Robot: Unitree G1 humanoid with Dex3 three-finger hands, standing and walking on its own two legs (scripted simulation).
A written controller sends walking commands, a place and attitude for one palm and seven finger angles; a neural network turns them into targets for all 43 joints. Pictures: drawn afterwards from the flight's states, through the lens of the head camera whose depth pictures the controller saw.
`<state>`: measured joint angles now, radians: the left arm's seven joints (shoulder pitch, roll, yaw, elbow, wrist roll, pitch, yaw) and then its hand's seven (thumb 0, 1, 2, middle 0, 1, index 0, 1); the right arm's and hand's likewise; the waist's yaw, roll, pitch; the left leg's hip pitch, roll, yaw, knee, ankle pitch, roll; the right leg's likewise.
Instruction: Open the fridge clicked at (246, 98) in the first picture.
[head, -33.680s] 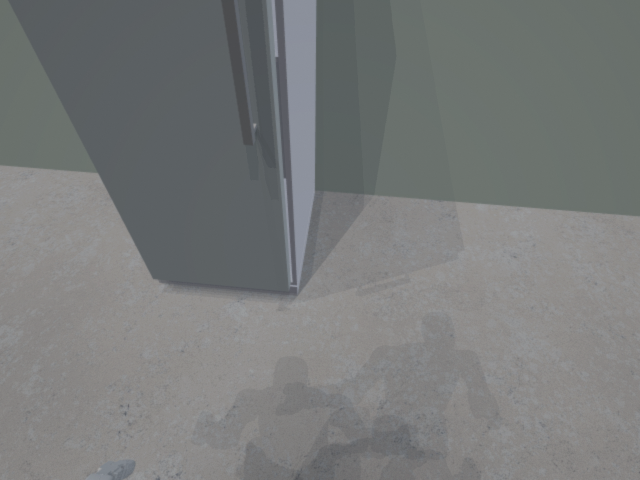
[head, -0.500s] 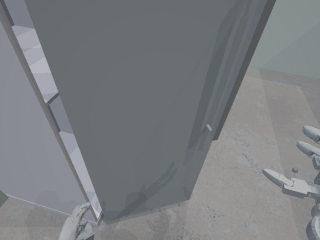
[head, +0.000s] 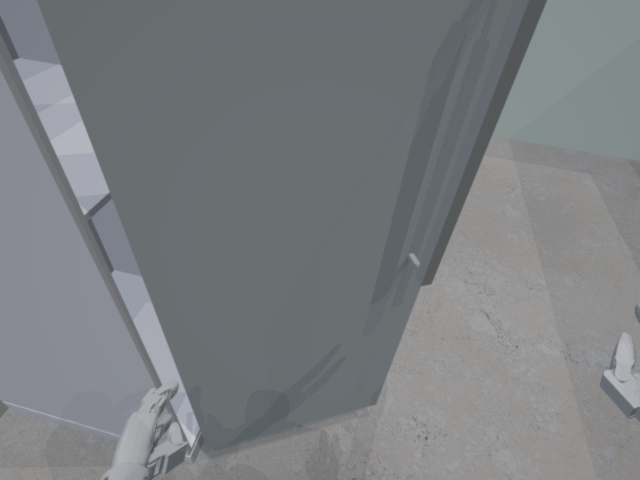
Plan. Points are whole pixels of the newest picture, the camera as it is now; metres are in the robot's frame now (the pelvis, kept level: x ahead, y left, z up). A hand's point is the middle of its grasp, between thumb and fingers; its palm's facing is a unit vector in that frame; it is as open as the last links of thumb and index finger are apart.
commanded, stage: draw the hand back to the body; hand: right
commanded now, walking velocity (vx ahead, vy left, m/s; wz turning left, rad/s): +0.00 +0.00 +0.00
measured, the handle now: (459, 155) +0.47 -0.19 +0.21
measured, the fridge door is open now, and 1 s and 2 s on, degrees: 60 60 60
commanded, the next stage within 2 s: step back with the hand held close in 0.22 s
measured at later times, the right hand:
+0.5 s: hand (603, 361) +0.20 -0.27 +0.15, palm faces +0.44 +0.80 -0.40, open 7.4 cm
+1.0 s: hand out of the picture +0.12 -0.31 +0.14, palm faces +0.48 +0.77 -0.41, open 7.4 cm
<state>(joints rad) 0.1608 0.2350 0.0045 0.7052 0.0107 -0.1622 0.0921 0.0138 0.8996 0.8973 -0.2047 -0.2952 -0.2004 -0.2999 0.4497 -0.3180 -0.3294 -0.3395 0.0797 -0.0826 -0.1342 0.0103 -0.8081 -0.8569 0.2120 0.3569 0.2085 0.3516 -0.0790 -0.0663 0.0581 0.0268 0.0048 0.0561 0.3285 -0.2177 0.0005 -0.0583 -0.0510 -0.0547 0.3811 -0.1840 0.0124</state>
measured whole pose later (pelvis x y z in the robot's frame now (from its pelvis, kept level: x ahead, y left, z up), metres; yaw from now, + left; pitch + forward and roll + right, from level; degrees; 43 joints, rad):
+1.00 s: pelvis -0.08 -0.04 -0.02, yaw -1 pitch -2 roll +3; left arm 0.22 0.22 -0.01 0.59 -0.01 -0.09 0.10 0.01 0.90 0.90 -0.21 -0.30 -0.20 -0.30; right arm 0.50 -0.37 -0.40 -0.46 0.03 -0.20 -0.18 0.01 -0.89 -0.90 0.21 0.31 0.21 0.30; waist -0.01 -0.03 0.03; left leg -0.34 0.02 0.02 0.56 -0.21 -0.04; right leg -0.43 -0.03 -0.06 0.62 -0.18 -0.06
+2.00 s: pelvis -0.30 -0.07 -0.02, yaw +3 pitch -1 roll +3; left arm 0.25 0.22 0.00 0.65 -0.01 -0.10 0.09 0.01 0.90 0.90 -0.21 -0.30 -0.20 -0.30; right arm 0.52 -0.43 -0.40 -0.48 0.06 -0.17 -0.17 0.01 -0.89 -0.90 0.21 0.31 0.21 0.30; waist 0.03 0.01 -0.05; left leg -0.19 -0.03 -0.03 0.54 -0.33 -0.03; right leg -0.39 -0.03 -0.03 0.58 -0.17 -0.03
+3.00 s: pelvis -0.38 -0.11 -0.02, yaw +3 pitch -1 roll +0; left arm 0.22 0.17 -0.03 0.63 0.01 -0.13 0.06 0.01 0.90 0.90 -0.21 -0.30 -0.20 -0.30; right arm 0.54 -0.43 -0.41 -0.55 0.05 -0.16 -0.17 0.02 -0.89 -0.90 0.21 0.31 0.21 0.30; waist 0.00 0.02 0.04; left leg -0.28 -0.03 0.07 0.57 -0.25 0.05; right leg -0.29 -0.06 -0.08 0.61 -0.29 0.00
